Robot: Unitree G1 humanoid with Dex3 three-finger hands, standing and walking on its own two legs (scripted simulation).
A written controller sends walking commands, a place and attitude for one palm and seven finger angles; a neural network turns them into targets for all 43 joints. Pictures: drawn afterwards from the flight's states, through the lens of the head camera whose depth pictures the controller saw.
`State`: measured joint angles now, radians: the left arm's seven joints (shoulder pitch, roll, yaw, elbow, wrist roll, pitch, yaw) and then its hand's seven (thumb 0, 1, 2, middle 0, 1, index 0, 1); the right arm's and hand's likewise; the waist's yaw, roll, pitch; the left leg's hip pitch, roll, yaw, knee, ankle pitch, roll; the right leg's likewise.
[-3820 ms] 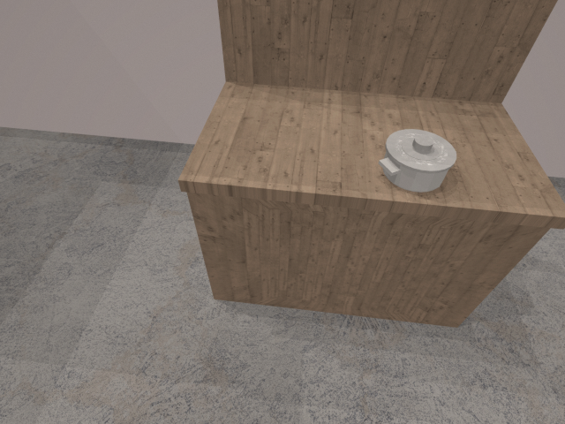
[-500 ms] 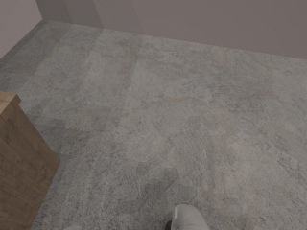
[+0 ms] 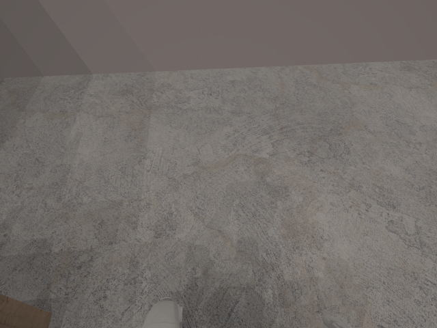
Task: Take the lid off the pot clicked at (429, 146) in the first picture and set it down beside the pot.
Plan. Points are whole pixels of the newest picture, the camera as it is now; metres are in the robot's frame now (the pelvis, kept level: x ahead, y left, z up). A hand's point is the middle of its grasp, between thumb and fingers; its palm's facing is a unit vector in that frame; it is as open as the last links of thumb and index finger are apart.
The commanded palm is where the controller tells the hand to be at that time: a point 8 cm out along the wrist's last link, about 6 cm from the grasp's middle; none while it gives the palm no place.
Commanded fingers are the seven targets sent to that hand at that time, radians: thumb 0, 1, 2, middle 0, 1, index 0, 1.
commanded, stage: walk to a spot facing it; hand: left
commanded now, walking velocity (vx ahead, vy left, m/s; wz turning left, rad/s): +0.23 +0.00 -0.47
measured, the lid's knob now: out of the picture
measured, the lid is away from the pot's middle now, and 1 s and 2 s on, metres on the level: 0.00 0.00 0.00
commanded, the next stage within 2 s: turn to face it in 0.04 s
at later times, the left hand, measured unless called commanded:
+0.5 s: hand (121, 291) +0.21 +0.24 -0.17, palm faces +0.03 -0.98 -0.17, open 7.4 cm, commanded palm none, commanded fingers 0.00 0.90 0.90 -0.20 -0.30 -0.20 -0.30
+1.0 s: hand (114, 322) +0.15 +0.23 -0.15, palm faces +0.31 -0.91 -0.27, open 7.4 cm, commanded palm none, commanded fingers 0.00 0.90 0.90 -0.20 -0.30 -0.20 -0.30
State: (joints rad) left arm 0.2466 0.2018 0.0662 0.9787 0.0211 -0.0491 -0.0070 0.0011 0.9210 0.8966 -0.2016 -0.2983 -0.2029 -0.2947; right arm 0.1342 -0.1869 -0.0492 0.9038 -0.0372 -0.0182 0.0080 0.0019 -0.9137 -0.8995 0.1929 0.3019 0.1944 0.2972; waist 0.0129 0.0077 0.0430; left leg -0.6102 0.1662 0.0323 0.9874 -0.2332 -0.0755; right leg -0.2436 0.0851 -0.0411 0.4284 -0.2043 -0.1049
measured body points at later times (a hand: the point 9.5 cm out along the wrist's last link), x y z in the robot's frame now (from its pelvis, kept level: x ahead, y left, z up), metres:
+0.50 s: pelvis +0.13 +0.06 +0.00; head +0.16 +0.08 +0.45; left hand +0.21 +0.29 -0.16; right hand +0.15 -0.19 -0.14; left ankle +0.14 +0.15 -0.74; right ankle +0.13 -0.10 -0.69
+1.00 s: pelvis +0.13 +0.02 +0.00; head +0.17 +0.01 +0.45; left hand +0.13 +0.28 -0.13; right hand +0.29 -0.21 -0.15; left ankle +0.10 +0.16 -0.67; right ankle +0.15 -0.08 -0.74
